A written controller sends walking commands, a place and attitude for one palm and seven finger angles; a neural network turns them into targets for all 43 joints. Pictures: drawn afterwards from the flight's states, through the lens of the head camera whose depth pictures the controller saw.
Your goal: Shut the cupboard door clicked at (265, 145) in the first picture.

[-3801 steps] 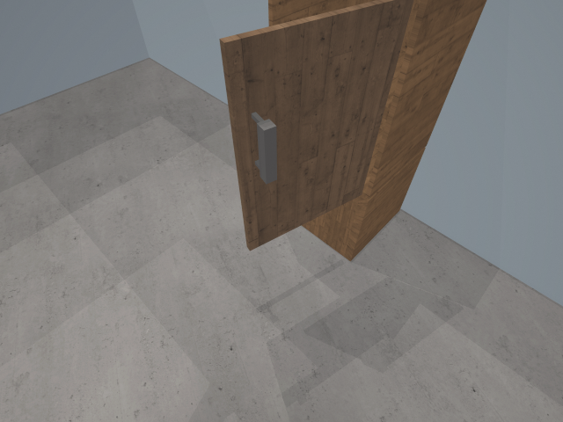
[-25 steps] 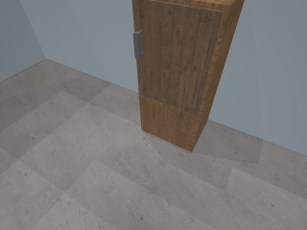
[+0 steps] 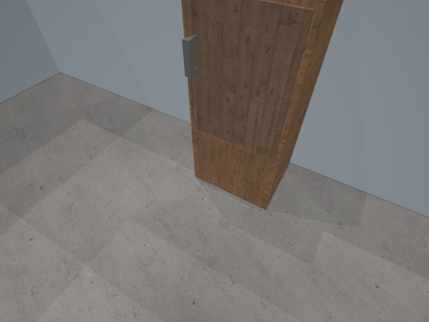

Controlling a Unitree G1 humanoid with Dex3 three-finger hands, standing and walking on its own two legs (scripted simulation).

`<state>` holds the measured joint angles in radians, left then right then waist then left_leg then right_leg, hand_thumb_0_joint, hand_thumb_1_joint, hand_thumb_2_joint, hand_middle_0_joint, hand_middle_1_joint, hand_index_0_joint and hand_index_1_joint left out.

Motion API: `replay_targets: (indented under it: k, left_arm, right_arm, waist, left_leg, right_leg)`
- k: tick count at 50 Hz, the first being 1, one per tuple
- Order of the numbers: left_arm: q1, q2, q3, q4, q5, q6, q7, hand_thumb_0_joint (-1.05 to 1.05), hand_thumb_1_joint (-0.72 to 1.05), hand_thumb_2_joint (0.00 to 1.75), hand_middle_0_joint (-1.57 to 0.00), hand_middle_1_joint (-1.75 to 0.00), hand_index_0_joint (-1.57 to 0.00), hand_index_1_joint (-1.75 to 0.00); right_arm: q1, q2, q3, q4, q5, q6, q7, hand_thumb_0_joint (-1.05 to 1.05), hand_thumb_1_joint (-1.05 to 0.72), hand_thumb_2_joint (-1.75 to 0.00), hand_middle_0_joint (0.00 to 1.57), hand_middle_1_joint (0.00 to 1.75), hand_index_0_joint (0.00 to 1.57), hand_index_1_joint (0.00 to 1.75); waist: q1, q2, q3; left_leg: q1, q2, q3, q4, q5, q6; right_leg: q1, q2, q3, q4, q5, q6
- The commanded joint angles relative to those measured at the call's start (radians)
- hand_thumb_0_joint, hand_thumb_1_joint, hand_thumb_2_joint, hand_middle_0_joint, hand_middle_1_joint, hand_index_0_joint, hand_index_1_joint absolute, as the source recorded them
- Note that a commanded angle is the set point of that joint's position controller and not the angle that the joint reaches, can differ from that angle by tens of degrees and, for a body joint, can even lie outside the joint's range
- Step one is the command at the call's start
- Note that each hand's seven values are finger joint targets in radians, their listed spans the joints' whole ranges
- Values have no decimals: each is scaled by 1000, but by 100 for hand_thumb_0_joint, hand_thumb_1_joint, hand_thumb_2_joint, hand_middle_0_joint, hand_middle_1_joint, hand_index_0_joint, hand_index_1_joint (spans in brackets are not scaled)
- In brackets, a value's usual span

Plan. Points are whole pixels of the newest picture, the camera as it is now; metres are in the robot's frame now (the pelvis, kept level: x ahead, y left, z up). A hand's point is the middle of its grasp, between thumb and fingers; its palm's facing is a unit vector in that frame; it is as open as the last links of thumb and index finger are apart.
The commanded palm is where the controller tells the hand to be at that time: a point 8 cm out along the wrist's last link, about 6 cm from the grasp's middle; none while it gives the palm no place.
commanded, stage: look to check the result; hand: left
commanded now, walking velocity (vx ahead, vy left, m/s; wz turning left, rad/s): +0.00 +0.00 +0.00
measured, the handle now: (192, 56) +0.97 +0.14 +0.03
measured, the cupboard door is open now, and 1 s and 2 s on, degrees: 0 0 0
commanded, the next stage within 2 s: stand and wait in 0.30 s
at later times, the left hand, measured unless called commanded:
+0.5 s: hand out of the picture +0.08 +0.22 -0.16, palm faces -0.02 -0.95 -0.30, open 7.4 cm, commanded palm none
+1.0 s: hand out of the picture +0.07 +0.22 -0.16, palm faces -0.02 -0.95 -0.30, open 7.4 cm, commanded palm none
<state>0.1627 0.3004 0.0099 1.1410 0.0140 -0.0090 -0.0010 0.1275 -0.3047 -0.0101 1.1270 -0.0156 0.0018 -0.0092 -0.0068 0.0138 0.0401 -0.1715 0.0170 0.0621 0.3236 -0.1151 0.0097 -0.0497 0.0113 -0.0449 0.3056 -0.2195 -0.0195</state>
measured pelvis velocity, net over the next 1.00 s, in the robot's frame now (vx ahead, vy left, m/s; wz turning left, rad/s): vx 0.02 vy -0.01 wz -0.01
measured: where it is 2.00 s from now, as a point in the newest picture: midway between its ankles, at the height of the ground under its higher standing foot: outside the picture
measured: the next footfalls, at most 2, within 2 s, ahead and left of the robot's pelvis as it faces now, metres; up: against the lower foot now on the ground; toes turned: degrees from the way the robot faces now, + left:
none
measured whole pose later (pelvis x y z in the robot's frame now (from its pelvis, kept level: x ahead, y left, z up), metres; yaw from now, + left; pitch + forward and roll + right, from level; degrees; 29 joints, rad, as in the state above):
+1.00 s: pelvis +0.02 -0.01 +0.00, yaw -1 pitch -2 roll +0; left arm 0.17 0.28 0.01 1.14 0.01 -0.01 0.01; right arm 0.14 -0.29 0.00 1.14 -0.01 0.01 -0.02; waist -0.01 0.01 0.04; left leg -0.13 0.03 0.07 0.31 -0.14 -0.01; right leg 0.00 0.03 -0.04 0.27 -0.24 -0.04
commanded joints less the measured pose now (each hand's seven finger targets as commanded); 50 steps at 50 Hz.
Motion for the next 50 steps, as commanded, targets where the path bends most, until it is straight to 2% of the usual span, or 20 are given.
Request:
replay_targets:
  k: [1, 20, 28, 29, 34, 39, 42, 50]
  left_arm:
    - [-19, 193, 33, -48, -2, -23, 18, 0, 90, 90, -20, -30, -20, -30]
    - [-13, 193, 35, -52, -2, -25, 23, 0, 90, 90, -20, -30, -20, -30]
    - [-9, 182, 32, -48, -4, -21, 22, 0, 90, 90, -20, -30, -20, -30]
    - [-4, 186, 35, -50, -3, -22, 22, 0, 90, 90, -20, -30, -20, -30]
    - [-1, 183, 34, -50, -3, -22, 23, 0, 90, 90, -20, -30, -20, -30]
    - [4, 178, 35, -48, -4, -23, 24, 0, 90, 90, -20, -30, -20, -30]
    - [3, 171, 33, -47, -4, -20, 24, 0, 90, 90, -20, -30, -20, -30]
    - [10, 171, 34, -46, -3, -21, 25, 0, 90, 90, -20, -30, -20, -30]
  right_arm:
    - [-22, -182, -32, -55, 2, -20, -10, 0, -90, -90, 20, 30, 20, 30]
    - [-23, -176, -28, -47, 2, -19, -14, 0, -90, -90, 20, 30, 20, 30]
    - [-15, -171, -24, -44, 2, -18, -15, 0, -90, -90, 20, 30, 20, 30]
    - [-13, -176, -25, -47, 3, -18, -16, 0, -90, -90, 20, 30, 20, 30]
    - [-12, -172, -25, -46, 4, -18, -17, 0, -90, -90, 20, 30, 20, 30]
    - [-3, -168, -26, -45, 5, -18, -18, 0, -90, -90, 20, 30, 20, 30]
    - [0, -161, -23, -39, 2, -17, -18, 0, -90, -90, 20, 30, 20, 30]
    - [3, -158, -24, -39, 3, -17, -18, 0, -90, -90, 20, 30, 20, 30]
  waist:
    - [-1, -18, -53]
    - [1, -11, -51]
    - [2, 3, -37]
    - [3, -12, -46]
    - [3, -17, -35]
    - [2, -22, -50]
    - [2, -4, -33]
    - [0, -18, -32]
  left_leg:
    - [98, 119, -130, -36, 111, 12]
    - [114, 119, -113, -29, 158, 7]
    - [107, 118, -113, -38, 141, 5]
    - [117, 120, -114, -35, 145, 7]
    - [119, 119, -110, -34, 148, 6]
    - [124, 120, -108, -32, 152, 6]
    - [111, 119, -109, -39, 142, 4]
    - [120, 121, -108, -36, 138, 6]
  right_leg:
    - [-72, -145, 111, -69, 160, -29]
    - [-36, -152, 108, -70, 266, -29]
    - [-35, -146, 114, -77, 231, -29]
    - [-37, -145, 113, -78, 232, -30]
    - [-43, -144, 113, -78, 248, -28]
    - [-32, -143, 113, -75, 260, -29]
    - [-32, -143, 114, -77, 240, -30]
    - [-40, -143, 114, -81, 238, -29]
